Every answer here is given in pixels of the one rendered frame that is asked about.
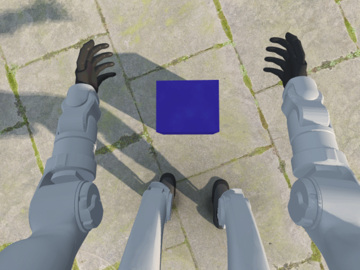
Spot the right robot upper arm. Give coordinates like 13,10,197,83
287,176,360,270

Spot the right robot forearm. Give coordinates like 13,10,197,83
281,76,360,185

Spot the left robot thigh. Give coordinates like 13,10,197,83
118,187,173,270

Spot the left robot upper arm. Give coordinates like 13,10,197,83
0,180,104,270

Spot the left robot hand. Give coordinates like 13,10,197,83
75,39,116,93

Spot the left robot forearm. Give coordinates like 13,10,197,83
29,83,101,230

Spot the right robot thigh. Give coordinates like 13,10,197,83
218,194,270,270

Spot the right robot hand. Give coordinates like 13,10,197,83
263,32,307,88

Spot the robot thigh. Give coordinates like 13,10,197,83
218,194,270,270
118,187,173,270

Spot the carton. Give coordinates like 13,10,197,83
156,80,219,134

